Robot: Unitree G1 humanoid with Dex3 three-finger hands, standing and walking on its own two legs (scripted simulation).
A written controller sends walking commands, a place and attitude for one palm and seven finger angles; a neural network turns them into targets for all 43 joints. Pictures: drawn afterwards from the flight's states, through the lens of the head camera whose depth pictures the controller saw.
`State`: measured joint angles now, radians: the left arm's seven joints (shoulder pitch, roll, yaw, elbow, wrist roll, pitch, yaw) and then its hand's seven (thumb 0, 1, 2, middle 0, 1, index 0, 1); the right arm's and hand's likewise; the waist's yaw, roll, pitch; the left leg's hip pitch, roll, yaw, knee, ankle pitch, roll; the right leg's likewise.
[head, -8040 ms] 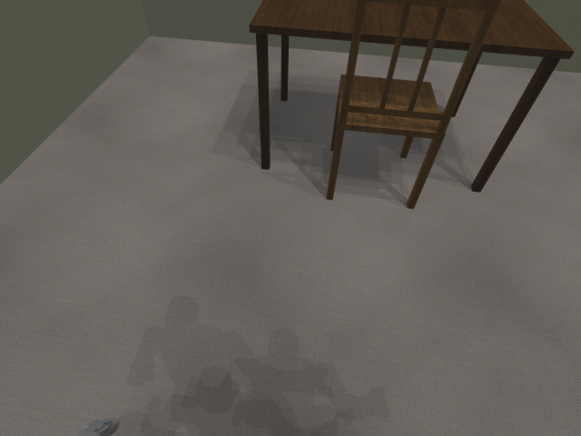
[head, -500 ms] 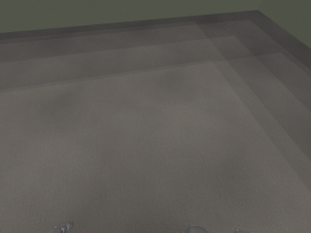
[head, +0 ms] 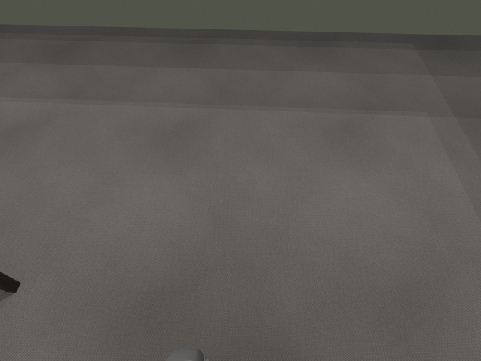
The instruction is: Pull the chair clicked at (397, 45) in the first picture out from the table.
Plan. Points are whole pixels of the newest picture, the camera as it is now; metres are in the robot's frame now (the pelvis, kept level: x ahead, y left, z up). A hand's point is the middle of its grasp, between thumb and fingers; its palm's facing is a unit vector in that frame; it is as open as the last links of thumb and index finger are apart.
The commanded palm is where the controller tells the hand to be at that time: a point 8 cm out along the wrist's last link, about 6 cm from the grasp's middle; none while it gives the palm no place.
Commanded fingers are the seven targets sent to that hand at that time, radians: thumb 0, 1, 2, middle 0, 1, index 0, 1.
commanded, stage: turn to face it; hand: left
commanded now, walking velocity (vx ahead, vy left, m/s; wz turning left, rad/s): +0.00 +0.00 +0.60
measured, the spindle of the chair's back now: out of the picture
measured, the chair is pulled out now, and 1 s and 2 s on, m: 0.00 0.00 0.00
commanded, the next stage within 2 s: none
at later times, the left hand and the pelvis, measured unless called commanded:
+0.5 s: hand out of the picture +0.05 +0.24 -0.15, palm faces +0.28 -0.92 -0.28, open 7.4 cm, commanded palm none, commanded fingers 0.00 0.90 0.90 -0.20 -0.30 -0.20 -0.30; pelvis -0.01 +0.00 -0.01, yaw +16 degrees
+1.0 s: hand out of the picture -0.12 +0.22 -0.19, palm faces +0.59 -0.77 -0.23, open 7.4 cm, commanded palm none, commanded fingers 0.00 0.90 0.90 -0.20 -0.30 -0.20 -0.30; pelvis -0.04 +0.01 -0.02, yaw +35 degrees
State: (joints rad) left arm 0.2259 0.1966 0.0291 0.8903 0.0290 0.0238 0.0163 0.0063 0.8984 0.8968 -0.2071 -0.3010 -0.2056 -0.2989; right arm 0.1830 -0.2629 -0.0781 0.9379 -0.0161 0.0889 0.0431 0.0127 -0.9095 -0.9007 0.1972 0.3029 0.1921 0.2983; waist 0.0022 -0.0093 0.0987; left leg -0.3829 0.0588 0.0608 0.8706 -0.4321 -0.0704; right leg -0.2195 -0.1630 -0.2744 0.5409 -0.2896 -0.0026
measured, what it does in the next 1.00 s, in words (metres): steps on the spot, turning left: left foot, then right foot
